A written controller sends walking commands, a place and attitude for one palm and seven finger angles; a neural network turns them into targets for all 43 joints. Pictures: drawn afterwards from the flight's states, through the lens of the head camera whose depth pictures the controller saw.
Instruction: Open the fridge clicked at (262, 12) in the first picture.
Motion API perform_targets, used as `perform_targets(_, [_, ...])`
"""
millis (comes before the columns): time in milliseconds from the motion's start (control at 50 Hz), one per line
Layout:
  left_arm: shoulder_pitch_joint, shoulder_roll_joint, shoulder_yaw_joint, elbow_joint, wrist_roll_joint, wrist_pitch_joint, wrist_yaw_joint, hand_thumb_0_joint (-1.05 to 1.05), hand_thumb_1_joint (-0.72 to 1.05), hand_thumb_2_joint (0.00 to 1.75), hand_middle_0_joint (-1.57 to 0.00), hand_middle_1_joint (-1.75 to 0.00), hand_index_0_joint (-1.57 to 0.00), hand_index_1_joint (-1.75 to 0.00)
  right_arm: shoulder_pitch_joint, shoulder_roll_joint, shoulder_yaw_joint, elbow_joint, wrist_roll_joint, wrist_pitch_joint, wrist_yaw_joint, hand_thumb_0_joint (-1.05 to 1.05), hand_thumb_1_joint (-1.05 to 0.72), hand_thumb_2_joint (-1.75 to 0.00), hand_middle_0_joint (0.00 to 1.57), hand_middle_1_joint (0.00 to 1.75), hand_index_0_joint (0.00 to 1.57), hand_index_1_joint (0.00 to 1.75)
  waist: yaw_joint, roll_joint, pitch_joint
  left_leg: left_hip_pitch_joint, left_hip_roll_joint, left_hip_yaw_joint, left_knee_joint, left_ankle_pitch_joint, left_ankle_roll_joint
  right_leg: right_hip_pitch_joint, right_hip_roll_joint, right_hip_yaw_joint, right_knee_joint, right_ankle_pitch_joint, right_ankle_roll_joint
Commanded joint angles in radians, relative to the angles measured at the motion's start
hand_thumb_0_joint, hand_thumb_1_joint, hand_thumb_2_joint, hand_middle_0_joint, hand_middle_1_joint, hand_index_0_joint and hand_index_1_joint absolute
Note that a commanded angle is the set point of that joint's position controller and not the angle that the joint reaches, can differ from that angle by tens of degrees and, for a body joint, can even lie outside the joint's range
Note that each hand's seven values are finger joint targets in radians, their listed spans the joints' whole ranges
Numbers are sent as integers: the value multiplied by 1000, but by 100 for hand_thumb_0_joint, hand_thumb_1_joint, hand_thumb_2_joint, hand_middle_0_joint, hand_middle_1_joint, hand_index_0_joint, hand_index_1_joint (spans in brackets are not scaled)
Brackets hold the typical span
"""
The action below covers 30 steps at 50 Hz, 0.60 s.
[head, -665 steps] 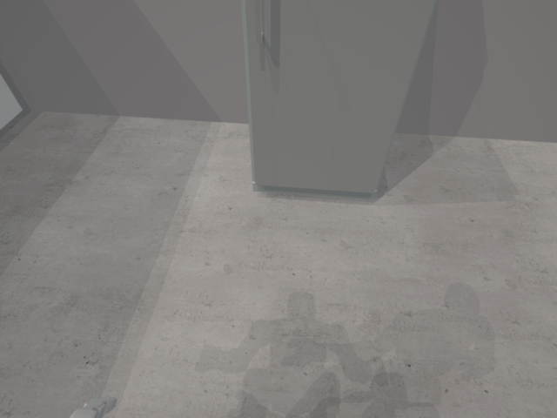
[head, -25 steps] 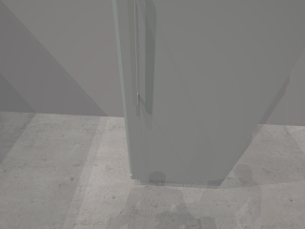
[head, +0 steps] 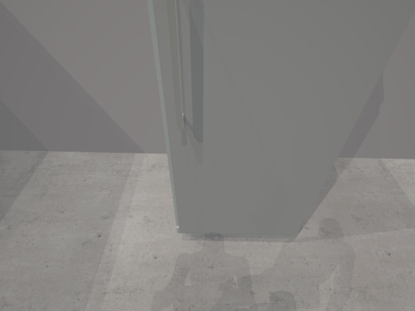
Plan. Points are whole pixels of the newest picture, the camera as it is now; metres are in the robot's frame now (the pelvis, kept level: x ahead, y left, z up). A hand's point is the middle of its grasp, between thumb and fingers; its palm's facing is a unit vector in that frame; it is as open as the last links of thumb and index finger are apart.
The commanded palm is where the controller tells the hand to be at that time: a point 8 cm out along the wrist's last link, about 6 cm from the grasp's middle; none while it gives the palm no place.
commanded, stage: come to a stop and stand still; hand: left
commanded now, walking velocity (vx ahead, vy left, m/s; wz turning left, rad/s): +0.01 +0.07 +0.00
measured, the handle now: (176, 54) +0.62 +0.10 +0.23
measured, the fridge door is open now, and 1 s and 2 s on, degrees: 0 0 0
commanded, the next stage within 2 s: look again from close up in 0.14 s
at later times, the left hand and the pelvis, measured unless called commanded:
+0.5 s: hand out of the picture -0.01 +0.17 -0.17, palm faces +0.10 -0.98 -0.15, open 7.4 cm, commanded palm none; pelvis +0.02 +0.02 +0.01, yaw +1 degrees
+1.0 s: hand out of the picture +0.01 +0.18 -0.17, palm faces +0.04 -0.99 -0.15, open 7.4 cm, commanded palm none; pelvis +0.02 +0.03 +0.01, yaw +0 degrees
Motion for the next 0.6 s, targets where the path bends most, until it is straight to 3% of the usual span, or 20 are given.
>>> perform_targets(0, [196, 130, 27, 15, -11, -12, 38, 0, 90, 90, -20, -30, -20, -30, -52, -90, -21, -96, 8, -13, -2, 0, -90, -90, 20, 30, 20, 30, 63, -148, 200, -383, 37, -17, 360, -212, 0, 66, -392, 535, -460, -447, -175])
perform_targets(20, [118, 117, 25, 3, -11, -25, 39, 0, 90, 90, -20, -30, -20, -30, -33, -82, -24, -82, 6, -11, 5, 0, -90, -90, 20, 30, 20, 30, 21, -108, 190, -344, 52, -29, 423, -153, -4, 10, -354, 500, -462, -403, -174])
perform_targets(40, [69, 111, 20, -10, -12, -31, 39, 0, 90, 90, -20, -30, -20, -30, 0, -76, -23, -59, 7, -5, 10, 0, -90, -90, 20, 30, 20, 30, -4, -85, 171, -290, 58, -28, 448, -108, -10, -37, -313, 428, -443, -343, -156])
perform_targets(80, [-12, 86, 13, -27, -6, -29, 41, 0, 90, 90, -20, -30, -20, -30, 48, -60, -25, -42, 10, 6, 16, 0, -90, -90, 20, 30, 20, 30, -34, -100, 170, -176, 67, -8, 383, -60, -19, -120, -244, 250, -407, -191, -124])
perform_targets(100, [-19, 91, 12, -29, -2, -26, 39, 0, 90, 90, -20, -30, -20, -30, 52, -46, -21, -44, 13, 6, 18, 0, -90, -90, 20, 30, 20, 30, -30, -107, 172, -122, 58, 14, 315, -58, -23, -146, -222, 197, -394, -150, -115])
perform_targets(140, [4, 106, 17, -17, 2, -19, 34, 0, 90, 90, -20, -30, -20, -30, 36, -35, -16, -54, 17, 1, 15, 0, -90, -90, 20, 30, 20, 30, -6, -128, 167, -56, 43, 33, 188, -73, -27, -149, -213, 184, -373, -160, -114])
perform_targets(200, [28, 98, 15, 3, -5, -6, 29, 0, 90, 90, -20, -30, -20, -30, 79, -27, -7, -39, 14, -14, 5, 0, -90, -90, 20, 30, 20, 30, -10, -57, 136, 111, 13, 56, -51, 17, -30, -176, -167, 159, -279, -206, -83])
perform_targets(220, [38, 79, 10, 9, -8, -2, 25, 0, 90, 90, -20, -30, -20, -30, 96, -45, -6, -32, 13, -21, 0, 0, -90, -90, 20, 30, 20, 30, -12, 19, 137, 143, 30, 10, -113, 10, -28, -203, -134, 141, -208, -185, -64])
perform_targets(240, [64, 41, 3, 13, -14, 1, 21, 0, 90, 90, -20, -30, -20, -30, 89, -85, -13, -39, 6, -27, -7, 0, -90, -90, 20, 30, 20, 30, 1, 142, 159, 90, 117, -116, -215, -95, 1, -212, -78, 102, -117, -144, -37])
perform_targets(260, [95, 12, -2, 14, -18, 2, 15, 0, 90, 90, -20, -30, -20, -30, 48, -129, -20, -56, 3, -26, -14, 0, -90, -90, 20, 30, 20, 30, 30, 230, 159, -24, 208, -219, -329, -266, 39, -123, -41, 32, -60, -80, -10])
perform_targets(280, [106, 6, -6, 16, -12, -3, 11, 0, 90, 90, -20, -30, -20, -30, 3, -161, -27, -82, 4, -25, -20, 0, -90, -90, 20, 30, 20, 30, 52, 184, 161, -140, 242, -263, -370, -331, 66, -10, -34, 12, -37, -8, 2])
perform_targets(300, [114, -5, -7, 39, -4, 1, 13, 0, 90, 90, -20, -30, -20, -30, -47, -147, -21, -77, 4, -26, -18, 0, -90, -90, 20, 30, 20, 30, 62, 171, 159, -197, 205, -242, -377, -354, 57, 62, -28, 21, -38, 18, 2])
perform_targets(340, [140, -2, -15, 67, -1, -2, 17, 0, 90, 90, -20, -30, -20, -30, -66, -122, -9, -66, 11, -31, -17, 0, -90, -90, 20, 30, 20, 30, 66, 137, 148, -173, 156, -175, -344, -261, 37, 109, -47, 35, -77, 86, 2])
perform_targets(440, [139, 7, -26, 100, -12, -26, 27, 0, 90, 90, -20, -30, -20, -30, -24, -83, 2, -25, 20, -38, -15, 0, -90, -90, 20, 30, 20, 30, 32, -28, 86, 4, 95, -67, -201, 94, 10, 77, -101, 96, -163, 207, -14])
perform_targets(480, [136, 10, -28, 105, -12, -29, 31, 0, 90, 90, -20, -30, -20, -30, -16, -85, 4, -10, 22, -40, -15, 0, -90, -90, 20, 30, 20, 30, 25, -24, 60, 52, 98, -61, -181, 176, 9, 73, -104, 94, -158, 246, -12])
perform_targets(580, [139, 8, -32, 119, -11, -25, 36, 0, 90, 90, -20, -30, -20, -30, -36, -85, 7, 9, 22, -32, -14, 0, -90, -90, 20, 30, 20, 30, 25, 0, 110, 40, 100, -54, -192, 144, 6, 47, -102, 94, -166, 199, -8])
